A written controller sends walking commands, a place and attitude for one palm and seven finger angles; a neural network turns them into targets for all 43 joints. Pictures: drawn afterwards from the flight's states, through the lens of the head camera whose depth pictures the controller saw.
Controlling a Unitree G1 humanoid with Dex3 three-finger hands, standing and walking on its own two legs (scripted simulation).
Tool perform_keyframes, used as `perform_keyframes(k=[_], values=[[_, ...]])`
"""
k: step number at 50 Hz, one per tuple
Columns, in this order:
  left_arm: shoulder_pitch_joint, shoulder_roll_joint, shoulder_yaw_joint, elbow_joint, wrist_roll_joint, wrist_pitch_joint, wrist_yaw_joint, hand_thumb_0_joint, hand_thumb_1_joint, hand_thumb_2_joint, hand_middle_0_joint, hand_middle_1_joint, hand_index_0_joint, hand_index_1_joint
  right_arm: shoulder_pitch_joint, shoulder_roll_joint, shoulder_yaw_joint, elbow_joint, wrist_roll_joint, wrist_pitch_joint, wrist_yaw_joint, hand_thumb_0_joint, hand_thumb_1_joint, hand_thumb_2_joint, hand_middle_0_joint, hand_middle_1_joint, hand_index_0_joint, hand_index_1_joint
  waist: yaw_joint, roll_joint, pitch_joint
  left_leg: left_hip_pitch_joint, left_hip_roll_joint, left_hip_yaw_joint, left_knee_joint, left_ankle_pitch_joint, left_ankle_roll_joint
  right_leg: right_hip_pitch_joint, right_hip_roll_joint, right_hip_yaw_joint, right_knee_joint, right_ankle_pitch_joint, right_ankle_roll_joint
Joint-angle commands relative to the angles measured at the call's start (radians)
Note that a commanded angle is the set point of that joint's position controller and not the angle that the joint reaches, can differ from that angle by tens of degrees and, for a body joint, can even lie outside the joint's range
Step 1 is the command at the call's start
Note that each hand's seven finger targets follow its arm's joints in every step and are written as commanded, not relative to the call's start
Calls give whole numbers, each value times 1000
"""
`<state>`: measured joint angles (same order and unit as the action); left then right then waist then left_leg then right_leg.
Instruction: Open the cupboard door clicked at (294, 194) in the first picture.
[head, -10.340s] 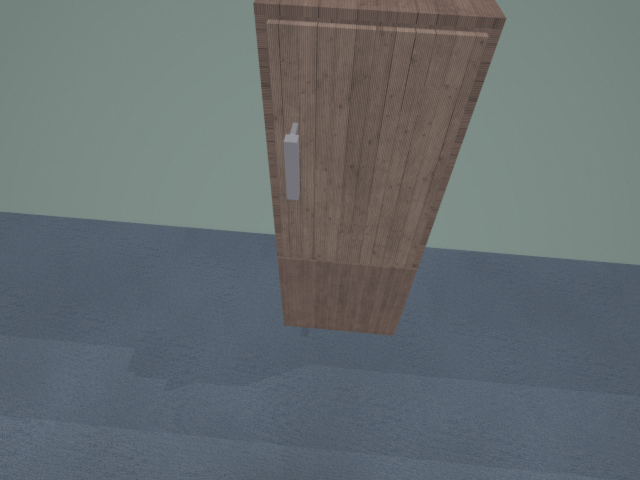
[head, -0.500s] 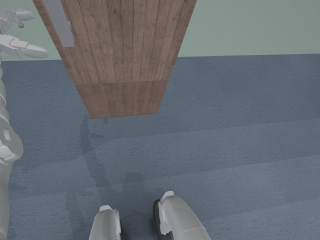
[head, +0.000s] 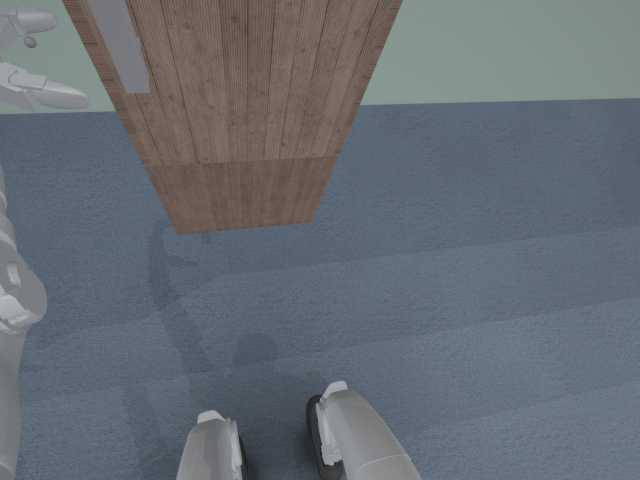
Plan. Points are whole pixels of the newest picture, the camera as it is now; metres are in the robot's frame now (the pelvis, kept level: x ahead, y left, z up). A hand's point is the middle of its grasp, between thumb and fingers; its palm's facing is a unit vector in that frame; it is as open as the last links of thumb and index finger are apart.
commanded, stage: move the hooked fingers beside the handle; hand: left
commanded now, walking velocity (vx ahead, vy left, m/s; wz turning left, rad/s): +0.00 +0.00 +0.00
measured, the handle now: (119, 17) +0.61 +0.13 +0.09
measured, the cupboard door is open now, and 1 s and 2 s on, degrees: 0 0 0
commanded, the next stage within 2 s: slide the fingers in behind the handle in 0.34 s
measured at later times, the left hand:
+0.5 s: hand (48, 54) +0.56 +0.19 +0.09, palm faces -0.01 -1.00 -0.02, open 14.0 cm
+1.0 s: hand (92, 54) +0.56 +0.15 +0.09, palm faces +0.01 -1.00 -0.03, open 14.0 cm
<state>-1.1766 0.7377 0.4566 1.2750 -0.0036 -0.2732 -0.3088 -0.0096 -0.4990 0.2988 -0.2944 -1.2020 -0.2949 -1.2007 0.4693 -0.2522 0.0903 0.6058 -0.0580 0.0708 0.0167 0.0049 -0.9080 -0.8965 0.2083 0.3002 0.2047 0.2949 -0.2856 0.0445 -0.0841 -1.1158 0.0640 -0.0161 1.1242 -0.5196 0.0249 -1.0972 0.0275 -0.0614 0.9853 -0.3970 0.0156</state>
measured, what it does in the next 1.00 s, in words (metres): stands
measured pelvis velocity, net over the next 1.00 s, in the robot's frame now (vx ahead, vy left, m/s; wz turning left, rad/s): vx -0.01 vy -0.02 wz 0.02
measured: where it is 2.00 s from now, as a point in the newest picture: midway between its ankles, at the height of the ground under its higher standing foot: (282, 472)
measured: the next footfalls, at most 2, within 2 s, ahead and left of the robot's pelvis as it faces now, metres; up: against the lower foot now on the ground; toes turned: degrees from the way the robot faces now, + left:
none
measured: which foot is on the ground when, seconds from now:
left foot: down 0.00-1.00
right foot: down 0.00-1.00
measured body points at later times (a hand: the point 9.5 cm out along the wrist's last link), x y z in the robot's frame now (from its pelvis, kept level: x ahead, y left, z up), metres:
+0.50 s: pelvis +0.01 -0.01 +0.01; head +0.18 +0.02 +0.43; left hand +0.56 +0.24 +0.09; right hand -0.01 -0.26 -0.09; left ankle -0.01 +0.10 -0.65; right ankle +0.03 -0.14 -0.65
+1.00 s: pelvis -0.01 -0.02 +0.00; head +0.16 -0.01 +0.42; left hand +0.55 +0.20 +0.10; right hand -0.05 -0.28 -0.10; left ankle -0.01 +0.09 -0.65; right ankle +0.03 -0.14 -0.65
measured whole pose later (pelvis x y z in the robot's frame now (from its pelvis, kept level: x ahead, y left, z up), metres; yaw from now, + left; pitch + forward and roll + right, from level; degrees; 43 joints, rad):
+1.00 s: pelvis -0.01 -0.02 +0.00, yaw +1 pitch +26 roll -3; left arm -1.14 0.61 0.41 1.29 -0.01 -0.34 -0.20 -0.01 -0.50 0.30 -0.30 -1.20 -0.30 -1.20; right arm 0.43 -0.26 0.06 0.61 -0.05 0.06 0.02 0.01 -0.91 -0.90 0.21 0.30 0.20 0.29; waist -0.26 0.05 -0.08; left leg -1.06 0.07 -0.02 1.10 -0.50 0.00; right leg -1.06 0.03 -0.06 1.00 -0.40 -0.01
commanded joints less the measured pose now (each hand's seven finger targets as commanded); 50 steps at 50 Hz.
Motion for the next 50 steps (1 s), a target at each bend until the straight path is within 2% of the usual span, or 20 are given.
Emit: perform_keyframes(k=[1, 4, 7, 8, 10, 14, 15, 17, 20, 22, 26, 30, 34, 35, 38, 40, 41, 43, 47, 50], values=[[-400, 155, -14, -263, -29, -86, 5, 0, -500, 300, -300, -1200, -300, -1200, 245, -224, -95, -4, 1, 6, 2, 0, -900, -900, 200, 300, 200, 300, 10, 293, -591, 637, 3, -92, -107, 726, -28, 183, 45, -19, -69, 356, -42], [-329, 147, -1, -251, -35, -60, 12, 0, -500, 300, -300, -1200, -300, -1200, 249, -226, -100, -16, 5, 19, 5, 0, -900, -900, 200, 300, 200, 300, 27, 256, -574, 622, -2, -82, -122, 749, -24, 227, 46, -19, -81, 382, -40], [-324, 124, -11, -228, -39, -50, 25, 0, -500, 300, -300, -1200, -300, -1200, 240, -219, -100, -21, 7, 23, 3, 0, -900, -900, 200, 300, 200, 300, 15, 176, -500, 544, -10, -66, -133, 659, -10, 256, 47, -16, -91, 382, -35], [-325, 123, -6, -234, -41, -61, 31, 0, -500, 300, -300, -1200, -300, -1200, 239, -217, -98, -27, 7, 21, 2, 0, -900, -900, 200, 300, 200, 300, 18, 181, -488, 533, -12, -62, -132, 652, -6, 257, 47, -12, -89, 389, -39], [-349, 170, 31, -281, -36, -96, 45, 0, -500, 300, -300, -1200, -300, -1200, 231, -216, -101, -30, 4, 19, 4, 0, -900, -900, 200, 300, 200, 300, 34, 201, -547, 543, -17, -60, -128, 662, -10, 294, 45, -2, -80, 411, -40], [-376, 161, 20, -370, -36, -163, 53, 0, -500, 300, -300, -1200, -300, -1200, 216, -209, -109, -26, 5, 16, 7, 0, -900, -900, 200, 300, 200, 300, 40, 266, -614, 636, -12, -68, -115, 765, -26, 289, 43, 4, -70, 448, -41], [-368, 98, -26, -343, -37, -161, 48, 0, -500, 300, -300, -1200, -300, -1200, 210, -202, -109, -21, 7, 15, 9, 0, -900, -900, 200, 300, 200, 300, 29, 256, -595, 645, -12, -72, -117, 769, -29, 274, 44, -1, -73, 440, -40], [-361, 77, -44, -270, -37, -139, 39, 0, -500, 300, -300, -1200, -300, -1200, 209, -207, -109, -9, 10, 19, 8, 0, -900, -900, 200, 300, 200, 300, 15, 218, -527, 601, -12, -69, -123, 700, -23, 259, 44, -5, -84, 399, -36], [-324, 100, -23, -215, -40, -102, 26, 0, -500, 300, -300, -1200, -300, -1200, 212, -213, -109, -13, 15, 24, -3, 0, -900, -900, 200, 300, 200, 300, 21, 175, -542, 550, -23, -54, -126, 649, -9, 311, 40, 4, -88, 420, -35], [-322, 74, -42, -208, -44, -89, 22, 0, -500, 300, -300, -1200, -300, -1200, 206, -208, -105, -18, 16, 24, -5, 0, -900, -900, 200, 300, 200, 300, 21, 162, -523, 519, -27, -48, -133, 608, -5, 317, 38, 3, -91, 408, -35], [-374, 42, -56, -294, -54, -132, 39, 0, -500, 300, -300, -1200, -300, -1200, 198, -200, -108, -18, 9, 13, -1, 0, -900, -900, 200, 300, 200, 300, 24, 202, -578, 571, -25, -55, -121, 641, -11, 305, 39, 8, -81, 420, -38], [-373, 77, -22, -252, -51, -145, 62, 0, -500, 300, -300, -1200, -300, -1200, 199, -201, -108, -13, 10, 9, -1, 0, -900, -900, 200, 300, 200, 300, 20, 132, -550, 476, -33, -43, -120, 558, -1, 355, 37, 19, -79, 422, -34], [-371, 67, -43, -235, -24, -138, 85, 0, -500, 300, -300, -1200, -300, -1200, 187, -195, -104, -17, 11, 3, 2, 0, -900, -900, 200, 300, 200, 300, 24, 172, -529, 443, -40, -26, -118, 499, 4, 345, 31, 28, -82, 387, -33], [-378, 108, -16, -236, -17, -137, 93, 0, -500, 300, -300, -1200, -300, -1200, 190, -197, -103, -17, 11, 4, 0, 0, -900, -900, 200, 300, 200, 300, 29, 148, -527, 421, -39, -27, -120, 483, 5, 367, 31, 30, -79, 386, -33], [-400, 98, -18, -252, -22, -142, 103, 0, -500, 300, -300, -1200, -300, -1200, 187, -195, -103, -29, 10, -4, -1, 0, -900, -900, 200, 300, 200, 300, 27, 147, -550, 405, -44, -21, -121, 465, 9, 393, 30, 39, -81, 392, -34], [-410, 130, 1, -251, -21, -147, 106, 0, -500, 300, -300, -1200, -300, -1200, 185, -195, -101, -24, 12, -9, -3, 0, -900, -900, 200, 300, 200, 300, 31, 142, -570, 388, -43, -18, -118, 450, 8, 413, 29, 43, -78, 392, -31], [-390, 97, -18, -224, -24, -141, 104, 0, -500, 300, -300, -1200, -300, -1200, 183, -194, -100, -26, 14, -11, -2, 0, -900, -900, 200, 300, 200, 300, 26, 118, -557, 366, -47, -14, -119, 428, 11, 415, 30, 46, -83, 378, -29], [-409, 105, -19, -204, -23, -138, 105, 0, -500, 300, -300, -1200, -300, -1200, 187, -196, -96, -25, 13, -17, -5, 0, -900, -900, 200, 300, 200, 300, 14, 95, -521, 324, -47, -10, -120, 389, 18, 418, 30, 51, -89, 359, -28], [-437, 129, -20, -196, -10, -130, 102, 0, -500, 300, -300, -1200, -300, -1200, 188, -198, -96, -18, 14, -26, -8, 0, -900, -900, 200, 300, 200, 300, 14, 117, -537, 307, -47, -7, -115, 359, 17, 411, 25, 57, -89, 324, -26], [-424, 88, -36, -196, -19, -135, 100, 0, -500, 300, -300, -1200, -300, -1200, 193, -197, -99, -15, 12, -32, -6, 0, -900, -900, 200, 300, 200, 300, 18, 143, -567, 357, -46, -15, -115, 385, 12, 382, 27, 47, -84, 325, -29]])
